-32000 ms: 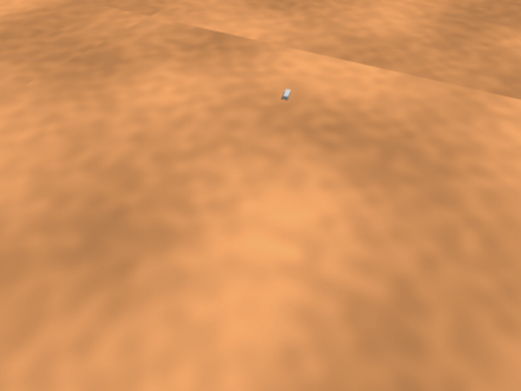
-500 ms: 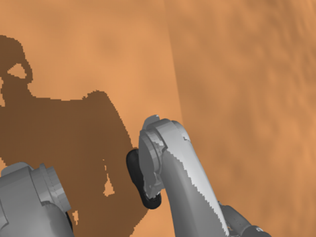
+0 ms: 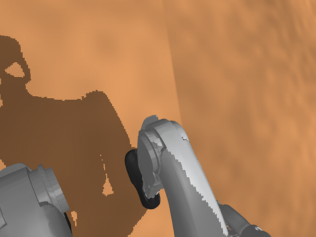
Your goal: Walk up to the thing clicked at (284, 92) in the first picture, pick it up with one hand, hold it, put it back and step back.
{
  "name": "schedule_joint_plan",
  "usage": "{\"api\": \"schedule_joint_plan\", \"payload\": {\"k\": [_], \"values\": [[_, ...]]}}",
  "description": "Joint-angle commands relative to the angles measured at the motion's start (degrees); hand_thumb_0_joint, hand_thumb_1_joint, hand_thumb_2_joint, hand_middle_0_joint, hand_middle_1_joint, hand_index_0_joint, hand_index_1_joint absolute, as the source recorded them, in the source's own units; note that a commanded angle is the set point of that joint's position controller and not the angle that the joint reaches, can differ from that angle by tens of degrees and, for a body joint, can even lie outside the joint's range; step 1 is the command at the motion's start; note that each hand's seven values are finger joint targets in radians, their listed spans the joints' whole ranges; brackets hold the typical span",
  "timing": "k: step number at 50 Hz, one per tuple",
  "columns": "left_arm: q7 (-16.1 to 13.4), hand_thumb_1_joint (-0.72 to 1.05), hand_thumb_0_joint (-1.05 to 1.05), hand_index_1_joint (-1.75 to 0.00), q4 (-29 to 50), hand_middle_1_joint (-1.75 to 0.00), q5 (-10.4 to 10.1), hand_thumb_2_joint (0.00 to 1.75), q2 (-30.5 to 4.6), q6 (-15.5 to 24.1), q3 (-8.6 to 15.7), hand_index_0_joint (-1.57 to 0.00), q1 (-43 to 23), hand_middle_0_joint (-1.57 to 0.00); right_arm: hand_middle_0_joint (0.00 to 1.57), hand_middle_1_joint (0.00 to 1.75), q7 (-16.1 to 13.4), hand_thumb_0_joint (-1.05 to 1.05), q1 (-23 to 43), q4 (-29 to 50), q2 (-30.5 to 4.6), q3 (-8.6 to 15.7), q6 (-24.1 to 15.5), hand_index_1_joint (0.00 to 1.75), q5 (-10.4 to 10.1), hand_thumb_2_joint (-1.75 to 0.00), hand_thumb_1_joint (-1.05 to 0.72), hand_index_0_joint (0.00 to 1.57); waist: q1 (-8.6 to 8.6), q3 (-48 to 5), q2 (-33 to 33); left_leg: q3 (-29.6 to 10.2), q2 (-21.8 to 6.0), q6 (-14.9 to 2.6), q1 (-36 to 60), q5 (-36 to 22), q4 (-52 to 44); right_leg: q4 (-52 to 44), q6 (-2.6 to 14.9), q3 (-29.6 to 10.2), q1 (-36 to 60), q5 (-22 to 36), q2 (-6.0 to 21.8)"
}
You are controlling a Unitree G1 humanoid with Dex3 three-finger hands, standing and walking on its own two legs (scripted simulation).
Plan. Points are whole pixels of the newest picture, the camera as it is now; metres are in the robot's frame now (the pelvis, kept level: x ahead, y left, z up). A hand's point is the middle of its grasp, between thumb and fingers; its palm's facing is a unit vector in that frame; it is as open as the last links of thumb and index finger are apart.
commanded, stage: open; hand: left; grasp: from above
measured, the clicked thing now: out of the picture +0.48 +0.33 -0.29
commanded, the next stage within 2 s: withdraw in 0.10 s
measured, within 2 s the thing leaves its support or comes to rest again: neither
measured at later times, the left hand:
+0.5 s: hand out of the picture +0.49 +0.35 -0.17, palm faces -0.26 -0.09 -0.96, open 12.1 cm
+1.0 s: hand out of the picture +0.43 +0.34 -0.10, palm faces -0.54 -0.14 -0.83, open 11.4 cm
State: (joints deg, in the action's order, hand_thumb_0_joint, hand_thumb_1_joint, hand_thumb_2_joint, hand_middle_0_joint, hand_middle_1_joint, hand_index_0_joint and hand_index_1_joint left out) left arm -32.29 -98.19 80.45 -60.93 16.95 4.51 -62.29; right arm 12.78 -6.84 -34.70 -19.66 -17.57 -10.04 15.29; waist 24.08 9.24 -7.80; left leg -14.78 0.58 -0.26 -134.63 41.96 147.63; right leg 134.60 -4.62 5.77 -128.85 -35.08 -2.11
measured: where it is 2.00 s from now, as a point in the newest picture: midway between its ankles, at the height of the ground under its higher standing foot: (109, 215)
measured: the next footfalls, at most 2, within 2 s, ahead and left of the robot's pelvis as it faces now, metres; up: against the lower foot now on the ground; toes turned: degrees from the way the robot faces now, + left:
none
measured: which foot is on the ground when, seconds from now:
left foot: down 0.00-1.00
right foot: down 0.00-1.00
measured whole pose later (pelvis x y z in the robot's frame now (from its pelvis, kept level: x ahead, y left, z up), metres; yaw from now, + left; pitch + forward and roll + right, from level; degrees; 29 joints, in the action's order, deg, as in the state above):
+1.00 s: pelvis -0.01 -0.01 +0.05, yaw +6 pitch +32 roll -10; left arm -5.5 -77.2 68.7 -49.0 17.5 3.1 -59.0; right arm 6.5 -10.2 -35.2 -20.5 -7.7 2.0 7.4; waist 15.6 1.4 0.1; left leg -8.9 1.2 0.2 -130.7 36.7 135.0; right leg 127.2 -3.6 1.8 -126.7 -33.1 0.7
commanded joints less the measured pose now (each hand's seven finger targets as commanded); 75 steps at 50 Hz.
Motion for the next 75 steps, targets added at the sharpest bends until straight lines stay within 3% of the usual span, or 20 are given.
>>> {"api": "schedule_joint_plan", "payload": {"k": [1,11,13,18,19,24,28,31,35,38,43,47,51,57,62,65,66,69,72,75], "values": [[-1.28,-0.13,0.0,-0.71,8.69,-0.72,-1.81,0.68,-13.53,0.22,2.13,-0.38,-15.14,-0.36,0.2,0.3,-0.85,0.0,-9.94,-0.67,-19.45,5.68,-0.15,0.3,-0.44,-0.9,-0.9,0.2,2.49,-35.49,33.13,5.69,-1.6,0.65,29.31,-14.51,-16.82,-9.03,5.48,9.44,18.71,12.81,-1.53],[0.06,-0.21,0.0,-0.74,9.96,-0.75,-1.46,0.75,-13.99,0.77,2.44,-0.34,-13.02,-0.33,0.2,0.3,-1.28,0.0,-11.34,0.61,-20.11,6.19,1.08,0.3,-0.45,-0.9,-0.9,0.2,2.66,-35.82,32.94,6.08,-1.56,0.61,29.8,-15.62,-16.22,-9.19,5.73,9.4,19.72,13.3,-1.6],[-0.29,-0.2,0.0,-0.71,13.04,-0.71,-1.32,0.73,-16.86,0.72,4.35,-0.36,-13.6,-0.36,0.2,0.3,-1.63,0.0,-11.0,0.37,-19.79,6.55,1.51,0.3,-0.97,-0.9,-0.9,0.2,0.52,-39.07,34.88,6.07,-1.59,0.85,31.44,-16.36,-16.81,-8.85,6.02,9.18,20.23,13.59,-1.53],[-0.6,-0.19,0.0,-0.69,20.37,-0.7,-1.73,0.73,-13.97,-0.56,5.26,-0.36,-16.19,-0.36,0.2,0.3,-0.81,0.0,-12.31,0.96,-19.9,9.2,1.33,0.3,-0.94,-0.9,-0.9,0.2,0.39,-42.38,39.57,6.11,-1.59,1.57,35.5,-17.68,-18.12,-8.33,6.13,9.1,17.46,14.52,-1.07],[-0.97,-0.2,0.0,-0.7,21.33,-0.71,-2.35,0.73,-16.51,-1.21,8.24,-0.35,-15.38,-0.35,0.2,0.3,-0.74,0.0,-13.05,-0.52,-19.57,9.83,1.41,0.3,-1.14,-0.9,-0.9,0.2,-1.23,-43.85,40.61,6.27,-1.54,1.61,35.82,-17.43,-18.69,-8.38,6.24,8.99,17.61,14.15,-0.98],[1.12,-0.21,0.0,-0.71,27.72,-0.71,-6.33,0.75,-7.33,-6.83,4.94,-0.33,-15.98,-0.33,0.2,0.3,0.96,0.0,-13.39,-1.55,-17.31,13.51,1.39,0.3,-3.65,-0.9,-0.9,0.2,-4.78,-49.55,44.46,7.17,-1.13,1.87,38.36,-17.28,-23.11,-9.3,6.72,7.65,13.63,13.6,-0.48],[6.09,-0.2,0.0,-0.7,26.91,-0.71,-10.34,0.75,2.19,-12.59,0.28,-0.34,-15.07,-0.34,0.2,0.3,1.62,0.0,-14.82,-2.98,-16.23,15.93,3.28,0.3,-6.1,-0.9,-0.89,0.2,-4.89,-48.04,38.62,7.64,-0.87,1.19,36.1,-16.53,-25.8,-11.79,6.91,6.3,11.43,12.36,-0.33],[11.27,-0.16,0.0,-0.68,29.15,-0.67,-13.17,0.72,5.41,-14.98,-2.16,-0.38,-16.44,-0.39,0.2,0.3,1.0,0.0,-16.05,-3.35,-15.83,16.94,5.44,0.3,-7.69,-0.9,-0.9,0.2,-4.85,-48.31,34.87,8.12,-0.45,0.52,35.33,-15.42,-28.14,-14.3,7.07,4.81,14.86,12.76,-0.08],[19.81,-0.15,0.0,-0.66,25.12,-0.64,-14.95,0.72,6.37,-15.48,-4.12,-0.4,-14.56,-0.42,0.2,0.3,-0.7,0.0,-15.92,-1.97,-15.04,17.07,8.4,0.3,-8.91,-0.9,-0.9,0.2,-3.72,-42.65,23.49,9.05,0.69,-0.95,28.55,-11.61,-28.92,-18.04,7.08,3.18,19.02,9.39,0.14],[25.28,-0.12,0.0,-0.63,25.13,-0.62,-14.92,0.69,4.97,-13.2,-4.4,-0.44,-13.32,-0.45,0.2,0.3,-2.98,0.0,-15.09,-1.0,-14.28,16.64,10.19,0.3,-9.32,-0.9,-0.9,0.2,-4.93,-40.08,18.77,10.77,1.56,-1.4,23.96,-9.96,-28.8,-20.51,7.2,1.97,22.59,6.23,0.75],[29.17,-0.08,0.0,-0.6,27.86,-0.59,-14.19,0.67,-1.58,-6.16,-0.78,-0.47,-12.24,-0.48,0.2,0.3,-6.04,0.0,-13.87,1.05,-13.8,15.27,11.63,0.3,-8.82,-0.9,-0.9,0.2,-6.53,-40.29,15.05,11.95,2.18,-1.72,22.21,-8.41,-26.81,-21.8,7.4,1.12,24.48,2.39,1.22],[25.37,-0.07,0.0,-0.59,30.51,-0.58,-12.91,0.65,-3.61,1.87,1.24,-0.48,-15.36,-0.48,0.2,0.3,-7.18,0.0,-13.09,1.14,-12.89,13.62,11.64,0.3,-7.82,-0.9,-0.9,0.2,-6.39,-44.95,17.9,12.55,1.76,-1.52,23.42,-7.19,-24.21,-20.56,6.49,1.12,24.6,1.43,1.01],[16.58,-0.09,0.0,-0.6,28.78,-0.6,-8.96,0.65,-2.16,5.66,0.49,-0.45,-20.08,-0.45,0.2,0.3,-7.36,0.0,-12.69,-0.16,-13.47,13.4,11.44,0.3,-6.58,-0.9,-0.9,0.2,-5.55,-47.33,25.61,11.93,1.27,-0.27,30.76,-8.04,-23.43,-17.46,6.96,2.78,18.27,2.77,0.44],[4.51,-0.09,0.0,-0.59,22.86,-0.59,-4.09,0.65,-1.92,2.65,0.96,-0.45,-25.74,-0.45,0.2,0.3,-6.7,0.0,-13.6,-3.93,-14.6,14.58,9.58,0.3,-4.92,-0.89,-0.9,0.2,-3.77,-47.49,34.9,10.04,0.68,0.66,36.24,-8.95,-25.83,-12.6,6.78,5.6,11.29,6.85,0.78],[-0.42,-0.08,0.0,-0.61,21.12,-0.62,-3.08,0.65,-4.11,-4.4,4.24,-0.44,-26.96,-0.43,0.2,0.3,-5.67,0.0,-15.31,-5.26,-14.7,15.77,7.53,0.3,-4.8,-0.89,-0.89,0.2,-3.75,-52.91,37.44,11.59,0.68,0.49,38.22,-14.36,-23.83,-11.33,6.5,4.7,12.68,11.83,1.37],[0.54,0.0,0.0,-0.68,19.28,-0.66,-4.25,0.74,-3.71,-8.39,4.28,-0.35,-25.94,-0.33,0.2,0.3,-4.37,0.0,-15.88,-4.85,-14.36,15.28,6.69,0.3,-5.34,-0.89,-0.89,0.2,-3.84,-53.25,37.08,11.77,0.83,-0.05,36.52,-15.25,-24.04,-11.44,6.72,4.25,13.2,12.84,1.44],[1.4,-0.08,0.0,-0.64,19.81,-0.65,-5.07,0.67,-4.2,-9.61,4.48,-0.42,-23.26,-0.41,0.2,0.3,-4.16,0.0,-15.63,-4.38,-14.21,15.51,6.58,0.3,-5.86,-0.89,-0.89,0.2,-5.71,-54.83,36.57,12.08,0.94,-0.37,35.93,-15.28,-24.39,-12.26,6.9,4.03,14.69,12.74,1.2],[5.99,-0.04,0.0,-0.6,20.5,-0.58,-7.76,0.88,-3.46,-13.11,4.42,-0.21,-14.71,-0.23,0.2,0.3,-3.32,0.0,-15.92,-3.5,-14.03,16.38,6.42,0.3,-6.98,-0.9,-0.89,0.2,-8.0,-56.7,34.08,12.35,1.15,-0.67,36.57,-17.84,-25.65,-13.25,6.9,3.33,18.64,13.53,1.16],[12.01,0.13,0.0,-0.49,27.63,-0.48,-13.62,0.82,-4.3,-14.59,6.87,-0.2,-10.49,-0.21,0.2,0.3,-2.72,0.0,-15.79,-0.96,-14.1,18.15,7.22,0.3,-8.33,-0.9,-0.89,0.2,-10.34,-58.96,30.68,12.04,1.23,-1.05,35.51,-18.03,-28.22,-15.22,6.76,2.6,23.27,13.02,1.15],[19.5,0.27,0.0,-0.4,33.81,-0.4,-19.38,0.78,1.59,-15.12,5.47,-0.18,-2.67,-0.19,0.2,0.3,-2.82,0.0,-16.32,-0.12,-13.79,19.23,9.01,0.3,-9.6,-0.9,-0.89,0.2,-11.52,-57.99,27.02,12.68,1.36,-1.01,35.46,-19.48,-29.96,-18.18,6.79,1.78,26.78,13.99,1.17]]}}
